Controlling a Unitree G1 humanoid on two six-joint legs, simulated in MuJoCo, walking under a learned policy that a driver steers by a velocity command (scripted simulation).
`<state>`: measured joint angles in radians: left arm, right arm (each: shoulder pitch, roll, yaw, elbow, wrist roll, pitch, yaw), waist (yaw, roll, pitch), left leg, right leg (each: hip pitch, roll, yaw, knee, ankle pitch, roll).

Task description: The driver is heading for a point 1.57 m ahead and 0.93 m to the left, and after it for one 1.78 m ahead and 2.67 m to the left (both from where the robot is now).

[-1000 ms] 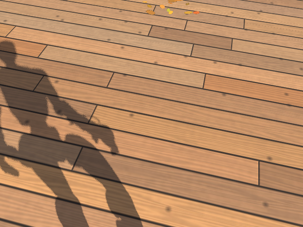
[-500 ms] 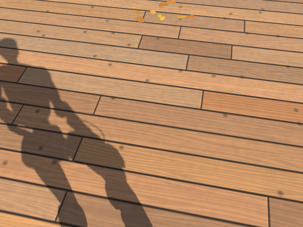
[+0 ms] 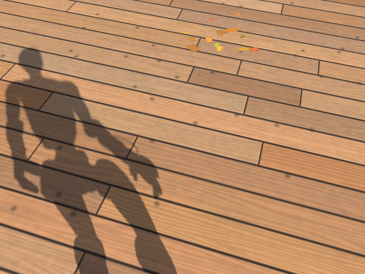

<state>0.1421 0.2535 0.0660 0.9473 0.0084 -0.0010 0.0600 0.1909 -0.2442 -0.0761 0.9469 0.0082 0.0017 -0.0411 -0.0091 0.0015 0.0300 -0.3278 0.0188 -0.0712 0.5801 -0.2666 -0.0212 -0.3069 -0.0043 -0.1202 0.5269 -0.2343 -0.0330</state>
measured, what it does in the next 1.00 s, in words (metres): steps on the spot, turning left: left foot, then right foot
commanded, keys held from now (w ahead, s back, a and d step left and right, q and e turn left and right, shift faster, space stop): q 0.94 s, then no key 0.06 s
